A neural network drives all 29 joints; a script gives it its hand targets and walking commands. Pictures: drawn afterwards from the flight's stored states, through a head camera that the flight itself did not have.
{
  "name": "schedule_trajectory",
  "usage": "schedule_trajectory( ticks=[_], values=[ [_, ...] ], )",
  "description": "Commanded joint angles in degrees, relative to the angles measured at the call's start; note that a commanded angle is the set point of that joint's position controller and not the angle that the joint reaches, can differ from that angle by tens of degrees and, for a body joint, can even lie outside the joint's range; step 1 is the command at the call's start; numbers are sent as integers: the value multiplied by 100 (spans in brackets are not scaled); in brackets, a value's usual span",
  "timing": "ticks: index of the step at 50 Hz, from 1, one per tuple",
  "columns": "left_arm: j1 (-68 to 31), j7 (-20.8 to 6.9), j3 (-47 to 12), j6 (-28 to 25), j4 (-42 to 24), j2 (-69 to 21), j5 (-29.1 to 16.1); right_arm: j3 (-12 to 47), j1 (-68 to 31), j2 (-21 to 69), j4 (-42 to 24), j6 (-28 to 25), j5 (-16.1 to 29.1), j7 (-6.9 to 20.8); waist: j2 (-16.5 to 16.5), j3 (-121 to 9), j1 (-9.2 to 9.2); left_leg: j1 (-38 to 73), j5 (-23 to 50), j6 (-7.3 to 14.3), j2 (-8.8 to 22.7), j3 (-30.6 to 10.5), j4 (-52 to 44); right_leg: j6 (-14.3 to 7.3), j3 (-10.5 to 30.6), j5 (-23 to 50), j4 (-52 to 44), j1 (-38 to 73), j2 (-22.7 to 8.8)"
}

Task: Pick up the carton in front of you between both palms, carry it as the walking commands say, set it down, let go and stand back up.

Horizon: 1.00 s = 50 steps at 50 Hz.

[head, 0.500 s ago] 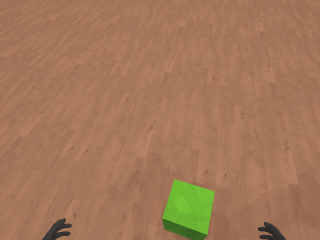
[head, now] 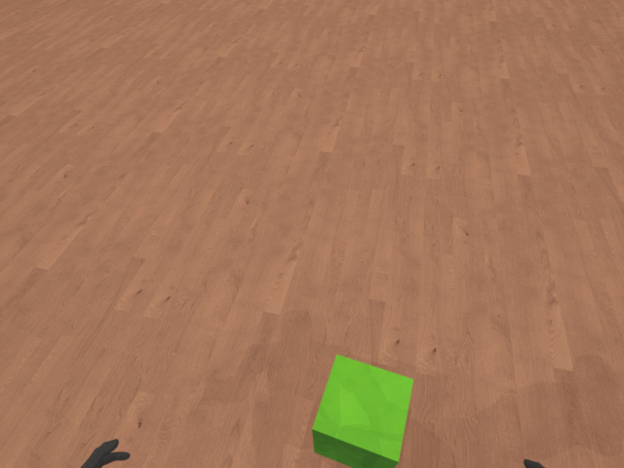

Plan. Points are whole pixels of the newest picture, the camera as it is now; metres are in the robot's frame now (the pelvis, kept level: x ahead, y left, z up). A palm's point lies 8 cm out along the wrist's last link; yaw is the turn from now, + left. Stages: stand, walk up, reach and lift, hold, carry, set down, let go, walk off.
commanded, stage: stand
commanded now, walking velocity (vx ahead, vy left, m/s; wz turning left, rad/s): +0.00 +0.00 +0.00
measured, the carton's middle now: (361, 417) +0.36 -0.10 -0.65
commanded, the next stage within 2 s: none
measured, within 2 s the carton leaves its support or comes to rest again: neither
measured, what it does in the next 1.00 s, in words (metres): stands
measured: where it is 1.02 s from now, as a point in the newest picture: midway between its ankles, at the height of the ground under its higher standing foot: outside the picture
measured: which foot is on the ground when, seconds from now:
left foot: down 0.00-1.00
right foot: down 0.00-1.00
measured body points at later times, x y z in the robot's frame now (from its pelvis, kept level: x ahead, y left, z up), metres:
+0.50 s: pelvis -0.01 +0.00 +0.00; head -0.01 -0.01 +0.45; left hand +0.09 +0.32 -0.10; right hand +0.07 -0.31 -0.12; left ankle -0.07 +0.15 -0.74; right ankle +0.02 -0.11 -0.74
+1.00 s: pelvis -0.01 +0.00 +0.00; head -0.01 -0.01 +0.45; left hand +0.10 +0.32 -0.10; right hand +0.06 -0.31 -0.12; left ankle -0.07 +0.15 -0.74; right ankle +0.02 -0.11 -0.74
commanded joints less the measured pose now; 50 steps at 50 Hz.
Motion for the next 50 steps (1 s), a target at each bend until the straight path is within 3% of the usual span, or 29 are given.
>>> schedule_trajectory(
  ticks=[1,50],
  values=[
    [-229,14,189,-64,-202,987,-6,-184,-34,-838,-198,-69,0,-12,-233,-110,8,-809,1177,205,387,-189,-445,-65,720,779,-444,711,-607],
    [-479,5,6,-113,481,1255,-96,-167,-288,-1024,547,-73,62,71,-270,-139,-28,-608,1136,251,491,-118,-785,-69,908,1017,-661,756,-680]
  ],
)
